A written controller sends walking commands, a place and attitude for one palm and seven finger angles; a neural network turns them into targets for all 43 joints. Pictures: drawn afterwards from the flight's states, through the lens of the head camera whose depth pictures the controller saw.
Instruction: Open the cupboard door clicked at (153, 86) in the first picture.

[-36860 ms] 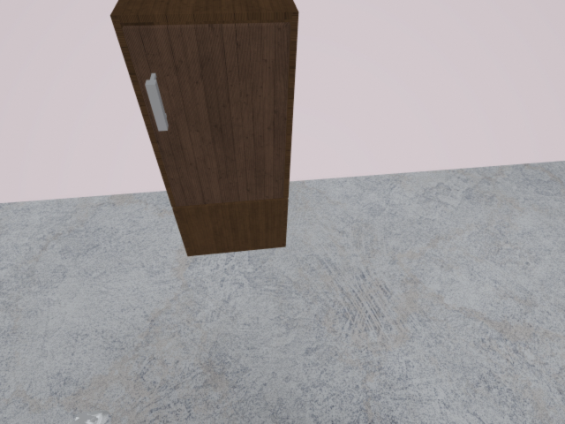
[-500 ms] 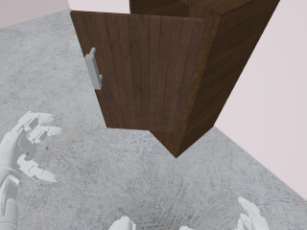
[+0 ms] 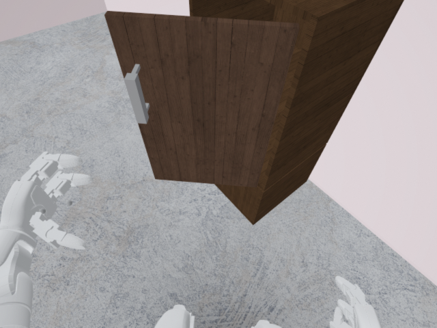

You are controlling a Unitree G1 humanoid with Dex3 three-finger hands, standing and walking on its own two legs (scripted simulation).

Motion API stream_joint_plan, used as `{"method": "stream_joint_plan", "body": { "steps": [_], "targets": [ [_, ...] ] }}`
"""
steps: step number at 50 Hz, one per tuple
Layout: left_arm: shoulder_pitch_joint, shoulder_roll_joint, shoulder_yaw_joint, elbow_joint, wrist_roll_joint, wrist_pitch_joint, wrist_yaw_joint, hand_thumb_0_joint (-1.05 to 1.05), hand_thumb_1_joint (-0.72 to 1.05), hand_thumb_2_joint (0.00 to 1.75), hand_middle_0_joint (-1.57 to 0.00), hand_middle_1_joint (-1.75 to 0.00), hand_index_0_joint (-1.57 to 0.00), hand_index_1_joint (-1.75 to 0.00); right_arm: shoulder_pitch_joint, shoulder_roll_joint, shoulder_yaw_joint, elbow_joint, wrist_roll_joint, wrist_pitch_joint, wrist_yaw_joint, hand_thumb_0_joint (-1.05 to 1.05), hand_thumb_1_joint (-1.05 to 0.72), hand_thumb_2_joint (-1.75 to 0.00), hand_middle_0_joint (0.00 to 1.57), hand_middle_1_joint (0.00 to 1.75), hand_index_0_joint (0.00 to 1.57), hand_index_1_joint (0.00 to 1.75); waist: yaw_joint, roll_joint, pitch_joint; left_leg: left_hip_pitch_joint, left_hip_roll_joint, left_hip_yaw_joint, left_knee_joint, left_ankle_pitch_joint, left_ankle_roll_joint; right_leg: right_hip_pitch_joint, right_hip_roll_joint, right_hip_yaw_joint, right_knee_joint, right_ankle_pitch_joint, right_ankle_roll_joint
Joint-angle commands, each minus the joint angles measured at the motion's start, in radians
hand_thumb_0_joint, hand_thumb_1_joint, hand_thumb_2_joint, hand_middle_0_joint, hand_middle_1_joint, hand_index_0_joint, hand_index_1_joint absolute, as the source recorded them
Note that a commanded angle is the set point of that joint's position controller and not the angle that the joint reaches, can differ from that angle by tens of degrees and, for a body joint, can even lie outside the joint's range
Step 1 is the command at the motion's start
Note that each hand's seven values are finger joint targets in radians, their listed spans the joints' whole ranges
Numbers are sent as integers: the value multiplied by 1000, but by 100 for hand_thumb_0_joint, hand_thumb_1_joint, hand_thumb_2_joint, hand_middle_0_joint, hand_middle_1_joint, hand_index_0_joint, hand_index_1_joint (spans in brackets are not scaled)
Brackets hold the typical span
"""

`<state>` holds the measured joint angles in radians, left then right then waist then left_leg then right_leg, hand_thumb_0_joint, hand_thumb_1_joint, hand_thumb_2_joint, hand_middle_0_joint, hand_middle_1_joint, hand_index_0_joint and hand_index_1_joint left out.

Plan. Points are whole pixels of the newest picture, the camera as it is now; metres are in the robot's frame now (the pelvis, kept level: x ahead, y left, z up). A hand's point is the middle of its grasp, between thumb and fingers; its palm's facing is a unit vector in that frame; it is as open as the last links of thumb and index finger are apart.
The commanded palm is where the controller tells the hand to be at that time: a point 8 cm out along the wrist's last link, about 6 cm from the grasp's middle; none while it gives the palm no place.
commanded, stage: move the hooked fingers beside the handle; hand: left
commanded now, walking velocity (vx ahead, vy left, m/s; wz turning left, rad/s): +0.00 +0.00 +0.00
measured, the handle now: (139, 94) +0.61 +0.23 +0.05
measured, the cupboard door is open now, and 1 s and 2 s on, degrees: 46 46 46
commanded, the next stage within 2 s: none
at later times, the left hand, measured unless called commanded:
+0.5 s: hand (83, 162) +0.39 +0.28 +0.07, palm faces -0.02 -1.00 +0.00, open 13.9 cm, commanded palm +0.37 +0.33 +0.07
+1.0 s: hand (98, 129) +0.47 +0.29 +0.06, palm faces -0.02 -1.00 +0.01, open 13.9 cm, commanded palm +0.46 +0.33 +0.06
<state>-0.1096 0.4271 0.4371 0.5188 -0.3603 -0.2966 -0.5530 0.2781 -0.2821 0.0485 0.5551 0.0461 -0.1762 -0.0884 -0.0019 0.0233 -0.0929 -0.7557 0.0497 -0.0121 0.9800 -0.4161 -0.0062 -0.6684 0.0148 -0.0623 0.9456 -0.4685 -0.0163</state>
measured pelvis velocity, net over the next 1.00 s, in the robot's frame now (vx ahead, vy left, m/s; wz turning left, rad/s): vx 0.00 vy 0.02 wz -0.05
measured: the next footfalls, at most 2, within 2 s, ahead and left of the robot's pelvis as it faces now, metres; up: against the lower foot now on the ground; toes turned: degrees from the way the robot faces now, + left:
none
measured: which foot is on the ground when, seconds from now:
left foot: down 0.00-1.00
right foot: down 0.00-1.00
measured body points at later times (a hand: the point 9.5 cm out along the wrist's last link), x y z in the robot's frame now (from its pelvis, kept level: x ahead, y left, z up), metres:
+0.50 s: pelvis +0.00 +0.01 -0.01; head +0.08 +0.03 +0.43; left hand +0.38 +0.34 +0.07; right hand +0.09 -0.26 -0.11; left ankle +0.04 +0.12 -0.68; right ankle +0.00 -0.11 -0.68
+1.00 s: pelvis +0.00 +0.02 -0.02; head +0.13 +0.04 +0.41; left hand +0.47 +0.34 +0.06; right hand +0.03 -0.26 -0.12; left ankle +0.04 +0.12 -0.68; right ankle +0.00 -0.11 -0.68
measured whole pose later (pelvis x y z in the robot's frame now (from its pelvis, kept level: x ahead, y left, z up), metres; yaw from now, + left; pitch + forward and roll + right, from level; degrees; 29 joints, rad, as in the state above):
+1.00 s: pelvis +0.00 +0.02 -0.02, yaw -3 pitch +21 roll -4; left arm -0.81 0.70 0.53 1.18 -0.16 -0.35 -0.53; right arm 0.37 -0.29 0.05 0.61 0.02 0.00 -0.06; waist -0.13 0.01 -0.10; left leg -1.02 0.07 0.00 1.10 -0.45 0.02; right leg -0.92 0.03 -0.04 1.04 -0.48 0.01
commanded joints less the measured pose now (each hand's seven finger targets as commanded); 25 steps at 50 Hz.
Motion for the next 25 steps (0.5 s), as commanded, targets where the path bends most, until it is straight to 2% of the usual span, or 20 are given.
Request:
{"method": "stream_joint_plan", "body": {
  "steps": [1, 3, 4, 6, 8, 9, 10, 12, 13, 14, 16, 17, 18, 19, 20, 22, 23, 24, 25],
  "targets": [
    [-388, 290, 65, -139, -1, -69, -2, 0, -50, 30, -30, -120, -30, -120, 4, -148, -66, -104, -1, -41, -19, 0, -90, -90, 20, 30, 20, 30, -33, 76, -241, 179, -42, -5, -122, 143, 34, 32, 19, 62, -153, 160, -5],
    [-443, 297, 54, -113, 5, -71, -9, 0, -50, 30, -30, -120, -30, -120, 12, -150, -65, -95, -2, -38, -21, 0, -90, -90, 20, 30, 20, 30, -38, 74, -274, 186, -39, -7, -111, 159, 35, 32, 20, 64, -144, 178, -7],
    [-453, 318, 71, -82, 9, -69, -8, 0, -50, 30, -30, -120, -30, -120, 18, -153, -68, -88, -1, -35, -21, 0, -90, -90, 20, 30, 20, 30, -36, 68, -278, 185, -36, -10, -111, 160, 34, 27, 20, 61, -141, 178, -7],
    [-463, 302, 54, -71, 15, -65, -10, 0, -50, 30, -30, -120, -30, -120, 22, -152, -69, -92, -1, -31, -16, 0, -90, -90, 20, 30, 20, 30, -28, 102, -300, 204, -39, -9, -115, 184, 32, 26, 20, 50, -129, 204, -10],
    [-453, 356, 104, -12, 17, -54, -7, 0, -50, 30, -30, -120, -30, -120, 34, -159, -71, -92, -4, -18, -11, 0, -90, -90, 20, 30, 20, 30, -20, 47, -314, 167, -38, -4, -103, 196, 34, 53, 22, 57, -124, 225, -7],
    [-446, 375, 122, 23, 20, -49, -4, 0, -50, 30, -30, -120, -30, -120, 39, -161, -71, -94, -4, -11, -9, 0, -90, -90, 20, 30, 20, 30, -16, 44, -294, 143, -38, -2, -103, 196, 33, 56, 22, 59, -124, 229, -6],
    [-469, 368, 111, 31, 25, -48, -3, 0, -50, 30, -30, -120, -30, -120, 41, -161, -70, -95, -4, -5, -6, 0, -90, -90, 20, 30, 20, 30, -21, 35, -289, 138, -37, -2, -105, 193, 34, 49, 22, 54, -120, 229, -5],
    [-488, 382, 124, 11, 24, -59, -3, 0, -50, 30, -30, -120, -30, -120, 51, -161, -74, -104, -7, 1, 0, 0, -90, -90, 20, 30, 20, 30, -6, 86, -341, 164, -40, 1, -97, 242, 32, 67, 26, 52, -101, 276, -13],
    [-480, 395, 134, 10, 30, -62, -1, 0, -50, 30, -30, -120, -30, -120, 57, -160, -75, -105, -7, 6, 5, 0, -90, -90, 20, 30, 20, 30, -6, 87, -359, 176, -37, 0, -97, 262, 32, 68, 28, 50, -98, 296, -11],
    [-492, 383, 123, 13, 32, -68, 1, 0, -50, 30, -30, -120, -30, -120, 63, -160, -78, -103, -6, 11, 6, 0, -90, -90, 20, 30, 20, 30, -15, 78, -352, 181, -36, 0, -96, 265, 33, 55, 29, 47, -98, 302, -9],
    [-528, 363, 102, 10, 36, -76, 4, 0, -50, 30, -30, -120, -30, -120, 69, -161, -81, -99, -6, 18, 10, 0, -90, -90, 20, 30, 20, 30, -28, 99, -343, 193, -33, -3, -100, 255, 32, 21, 32, 39, -98, 283, -9],
    [-546, 357, 96, 38, 32, -78, 2, 0, -50, 30, -30, -120, -30, -120, 78, -164, -80, -97, -7, 22, 9, 0, -90, -90, 20, 30, 20, 30, -39, 52, -321, 180, -31, -10, -98, 248, 35, 7, 38, 34, -97, 272, -11],
    [-564, 369, 104, 69, 36, -77, 3, 0, -50, 30, -30, -120, -30, -120, 83, -169, -83, -87, -5, 28, 7, 0, -90, -90, 20, 30, 20, 30, -44, 46, -314, 167, -29, -7, -96, 228, 35, -3, 35, 38, -101, 259, -7],
    [-603, 363, 88, 87, 43, -78, 1, 0, -50, 30, -30, -120, -30, -120, 87, -169, -82, -81, -6, 31, 7, 0, -90, -90, 20, 30, 20, 30, -51, 71, -314, 158, -32, -4, -94, 209, 35, -13, 32, 42, -101, 243, -6],
    [-621, 390, 106, 104, 50, -81, 3, 0, -50, 30, -30, -120, -30, -120, 97, -173, -84, -74, -6, 36, 6, 0, -90, -90, 20, 30, 20, 30, -50, 68, -319, 162, -29, -11, -96, 203, 35, -23, 32, 38, -99, 228, -8],
    [-669, 403, 106, 120, 56, -89, 1, 0, -50, 30, -30, -120, -30, -120, 106, -176, -84, -69, -9, 43, 5, 0, -90, -90, 20, 30, 20, 30, -54, 72, -331, 169, -30, -13, -86, 228, 37, -28, 35, 37, -90, 246, -13],
    [-702, 415, 103, 124, 67, -95, 1, 0, -50, 30, -30, -120, -30, -120, 110, -177, -85, -60, -9, 47, 4, 0, -90, -90, 20, 30, 20, 30, -57, 84, -357, 182, -27, -16, -84, 231, 35, -35, 33, 39, -88, 245, -11],
    [-731, 394, 80, 149, 72, -98, 1, 0, -50, 30, -30, -120, -30, -120, 114, -174, -82, -57, -9, 49, 5, 0, -90, -90, 20, 30, 20, 30, -66, 99, -347, 187, -27, -18, -84, 217, 34, -59, 33, 35, -88, 226, -11],
    [-757, 415, 94, 154, 77, -106, 3, 0, -50, 30, -30, -120, -30, -120, 121, -178, -85, -48, -12, 52, 5, 0, -90, -90, 20, 30, 20, 30, -63, 104, -363, 200, -23, -24, -81, 222, 32, -70, 33, 31, -83, 220, -12]
  ]
}}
